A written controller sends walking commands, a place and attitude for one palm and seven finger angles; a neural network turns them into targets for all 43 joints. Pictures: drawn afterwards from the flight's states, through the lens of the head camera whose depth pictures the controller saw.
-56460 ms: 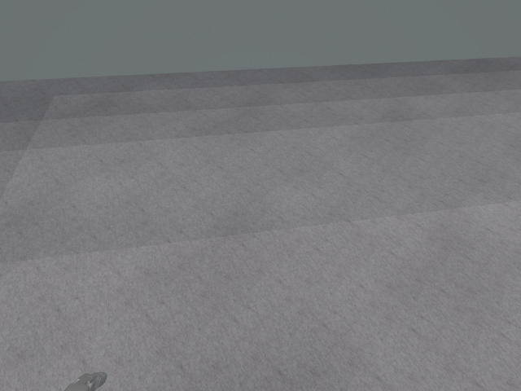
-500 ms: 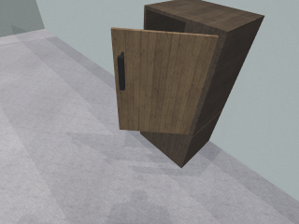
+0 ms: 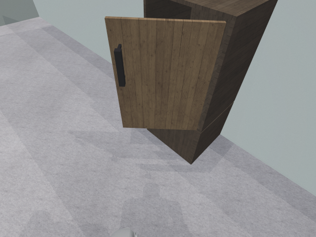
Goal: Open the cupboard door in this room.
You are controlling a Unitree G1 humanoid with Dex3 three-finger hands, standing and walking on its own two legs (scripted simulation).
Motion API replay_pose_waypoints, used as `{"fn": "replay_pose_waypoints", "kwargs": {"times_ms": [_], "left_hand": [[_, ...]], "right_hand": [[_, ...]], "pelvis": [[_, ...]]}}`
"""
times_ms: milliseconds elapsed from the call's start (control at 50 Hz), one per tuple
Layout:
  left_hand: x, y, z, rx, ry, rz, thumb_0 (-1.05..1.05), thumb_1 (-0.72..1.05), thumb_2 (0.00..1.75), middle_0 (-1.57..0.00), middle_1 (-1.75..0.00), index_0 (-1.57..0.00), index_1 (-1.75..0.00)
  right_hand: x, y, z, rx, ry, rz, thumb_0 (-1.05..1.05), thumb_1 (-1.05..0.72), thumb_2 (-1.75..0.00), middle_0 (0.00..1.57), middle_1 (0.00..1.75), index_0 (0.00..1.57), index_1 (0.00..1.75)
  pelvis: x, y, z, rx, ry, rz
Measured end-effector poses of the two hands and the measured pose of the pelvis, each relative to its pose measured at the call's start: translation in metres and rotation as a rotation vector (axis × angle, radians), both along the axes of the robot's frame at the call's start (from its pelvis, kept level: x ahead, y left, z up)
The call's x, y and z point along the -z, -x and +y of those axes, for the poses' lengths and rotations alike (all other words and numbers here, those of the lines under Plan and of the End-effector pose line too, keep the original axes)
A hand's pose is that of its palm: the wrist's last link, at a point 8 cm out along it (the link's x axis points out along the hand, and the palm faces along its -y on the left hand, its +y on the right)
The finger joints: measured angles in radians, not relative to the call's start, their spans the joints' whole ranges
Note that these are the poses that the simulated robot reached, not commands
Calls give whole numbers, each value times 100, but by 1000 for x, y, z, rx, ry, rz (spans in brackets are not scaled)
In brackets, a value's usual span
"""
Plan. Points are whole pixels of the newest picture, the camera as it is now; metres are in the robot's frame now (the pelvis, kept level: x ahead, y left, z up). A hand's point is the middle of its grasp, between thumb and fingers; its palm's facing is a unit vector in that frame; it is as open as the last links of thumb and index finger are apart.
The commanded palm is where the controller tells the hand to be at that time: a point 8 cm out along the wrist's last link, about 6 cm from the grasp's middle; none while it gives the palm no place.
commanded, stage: shuffle to correct the standing spot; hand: left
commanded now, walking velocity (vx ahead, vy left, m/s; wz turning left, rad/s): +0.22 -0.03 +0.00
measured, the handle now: (121, 65) +0.71 +0.19 +0.05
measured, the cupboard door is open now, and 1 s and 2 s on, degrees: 43 43 43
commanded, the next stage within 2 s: come to a stop and stand still in 0.48 s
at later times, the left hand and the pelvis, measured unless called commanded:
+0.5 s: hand (95, 216) +0.22 +0.21 -0.17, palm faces -0.03 -0.97 -0.24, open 7.3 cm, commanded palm none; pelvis +0.13 +0.01 -0.01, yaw -1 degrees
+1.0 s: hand (109, 209) +0.25 +0.17 -0.19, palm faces +0.05 -0.98 -0.20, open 7.3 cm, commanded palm none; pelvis +0.21 -0.01 -0.01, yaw -1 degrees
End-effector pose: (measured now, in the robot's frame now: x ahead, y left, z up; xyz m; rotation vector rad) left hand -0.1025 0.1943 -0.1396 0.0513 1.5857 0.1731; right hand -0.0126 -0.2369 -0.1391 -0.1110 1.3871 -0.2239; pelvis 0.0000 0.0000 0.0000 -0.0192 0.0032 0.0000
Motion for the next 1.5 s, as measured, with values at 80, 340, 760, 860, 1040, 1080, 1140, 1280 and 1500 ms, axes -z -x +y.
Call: {"fn": "replay_pose_waypoints", "kwargs": {"times_ms": [80, 340, 760, 860, 1040, 1080, 1140, 1280, 1500], "left_hand": [[7, -20, 7, -13, 16, -8, 1, 90, 90, -20, -30, -20, -30], [19, -194, 61, 96, -11, -201, 1, 91, 90, -20, -30, -20, -30], [10, -339, 14, 93, -84, -279, -1, 95, 90, -20, -30, -20, -30], [28, -335, 17, 55, -49, -215, 0, 93, 90, -20, -30, -20, -30], [18, -344, 28, 64, -85, -211, 0, 91, 90, -20, -30, -20, -30], [15, -344, 29, 68, -100, -227, 0, 91, 90, -20, -30, -20, -30], [10, -343, 25, 80, -120, -248, 0, 91, 90, -20, -30, -20, -30], [11, -326, 2, 150, -147, -325, 0, 90, 90, -20, -30, -20, -30], [13, -303, -18, 134, -99, -378, 1, 91, 90, -20, -30, -20, -30]], "right_hand": [[0, -33, 9, -35, 18, -9, 1, -91, -90, 19, 30, 19, 30], [-3, -101, 48, -28, 28, -84, 0, -95, -90, 20, 30, 20, 30], [11, -211, -13, -32, 10, 31, 1, -91, -90, 19, 30, 19, 30], [10, -268, -6, -68, 40, -56, 1, -91, -90, 19, 30, 19, 30], [2, -317, 5, -121, 23, -184, 0, -91, -90, 20, 30, 20, 30], [3, -318, 3, -123, 14, -197, 0, -91, -90, 20, 30, 20, 30], [7, -312, -4, -117, -3, -209, 0, -91, -90, 20, 30, 20, 30], [26, -280, -37, -81, -22, -241, 1, -91, -90, 20, 30, 20, 30], [20, -198, -44, -74, -11, -137, 1, -91, -90, 20, 30, 19, 30]], "pelvis": [[4, -20, 12, -4, 3, 9], [5, -84, 33, 35, -40, 9], [7, -198, -18, -7, 3, 6], [15, -215, -11, 4, -1, -20], [9, -206, -10, 17, -11, -3], [10, -202, -14, 18, -14, 3], [11, -194, -22, 19, -20, 6], [27, -178, -39, 16, 3, -19], [21, -155, -50, 1, -12, -62]]}}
